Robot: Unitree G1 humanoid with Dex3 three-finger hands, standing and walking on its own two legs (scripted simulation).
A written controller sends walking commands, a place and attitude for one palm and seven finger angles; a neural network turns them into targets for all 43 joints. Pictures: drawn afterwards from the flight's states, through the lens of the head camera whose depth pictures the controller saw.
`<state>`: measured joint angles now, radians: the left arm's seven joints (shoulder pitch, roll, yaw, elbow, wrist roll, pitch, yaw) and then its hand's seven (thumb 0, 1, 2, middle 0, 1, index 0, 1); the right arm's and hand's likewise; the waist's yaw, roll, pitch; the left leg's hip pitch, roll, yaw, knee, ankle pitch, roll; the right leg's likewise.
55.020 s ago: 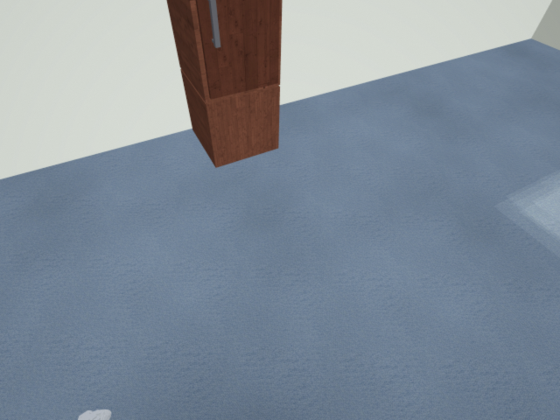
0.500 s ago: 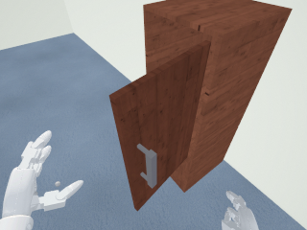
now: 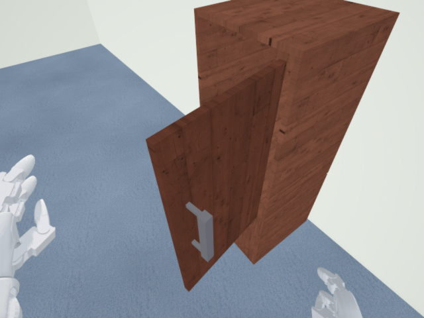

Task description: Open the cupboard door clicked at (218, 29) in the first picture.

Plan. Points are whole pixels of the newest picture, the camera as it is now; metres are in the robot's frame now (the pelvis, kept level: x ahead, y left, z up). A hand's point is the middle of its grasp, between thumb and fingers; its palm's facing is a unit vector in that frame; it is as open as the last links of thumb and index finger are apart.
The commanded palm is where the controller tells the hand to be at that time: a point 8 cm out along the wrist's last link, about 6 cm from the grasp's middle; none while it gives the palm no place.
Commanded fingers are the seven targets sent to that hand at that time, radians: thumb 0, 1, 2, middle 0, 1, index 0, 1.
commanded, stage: draw the hand back to the body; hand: left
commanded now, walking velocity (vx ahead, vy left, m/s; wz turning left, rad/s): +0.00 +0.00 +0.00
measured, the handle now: (199, 232) +0.30 +0.07 -0.02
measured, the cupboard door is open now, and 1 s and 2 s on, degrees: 100 100 100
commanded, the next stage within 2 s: step back with the hand held close in 0.14 s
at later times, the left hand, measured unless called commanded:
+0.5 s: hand (64, 222) +0.20 +0.24 +0.16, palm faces +0.38 -0.78 -0.49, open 7.4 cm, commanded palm +0.14 +0.28 +0.18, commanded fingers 0.00 0.90 0.90 -0.20 -0.30 -0.20 -0.30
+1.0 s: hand (1, 272) +0.12 +0.28 +0.16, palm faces +0.40 -0.75 -0.53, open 7.4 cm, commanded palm +0.06 +0.32 +0.18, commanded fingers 0.00 0.90 0.90 -0.20 -0.30 -0.20 -0.30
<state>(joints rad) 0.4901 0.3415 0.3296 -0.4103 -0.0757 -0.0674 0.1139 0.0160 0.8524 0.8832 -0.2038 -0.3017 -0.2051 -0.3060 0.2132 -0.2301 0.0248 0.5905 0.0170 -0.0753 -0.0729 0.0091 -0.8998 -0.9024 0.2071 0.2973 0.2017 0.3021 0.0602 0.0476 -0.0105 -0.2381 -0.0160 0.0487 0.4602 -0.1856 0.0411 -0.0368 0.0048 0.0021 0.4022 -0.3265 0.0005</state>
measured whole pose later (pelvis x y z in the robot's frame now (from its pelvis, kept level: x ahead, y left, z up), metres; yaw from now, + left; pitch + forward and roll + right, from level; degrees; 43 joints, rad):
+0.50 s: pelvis +0.00 -0.02 +0.00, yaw -1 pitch +0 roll -1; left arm 0.52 0.38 0.38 -0.41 -0.06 -0.14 0.10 0.02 0.89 0.90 -0.21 -0.30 -0.21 -0.31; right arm 0.17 -0.25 -0.01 0.56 0.02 0.00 -0.08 0.01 -0.90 -0.90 0.21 0.30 0.20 0.30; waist 0.03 0.07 0.01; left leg -0.28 0.02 0.05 0.46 -0.18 0.02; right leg -0.08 0.04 0.01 0.39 -0.31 -0.02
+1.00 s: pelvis -0.08 +0.01 -0.01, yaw +1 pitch +0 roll -3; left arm 0.57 0.45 0.45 -0.52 -0.04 -0.18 0.14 0.02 0.88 0.90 -0.21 -0.30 -0.21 -0.31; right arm 0.21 -0.22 -0.01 0.52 0.01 -0.03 -0.09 0.01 -0.90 -0.90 0.21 0.30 0.20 0.30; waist -0.01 0.03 0.05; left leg -0.43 0.00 0.03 0.50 -0.09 0.07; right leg -0.24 0.05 0.01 0.54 -0.29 0.01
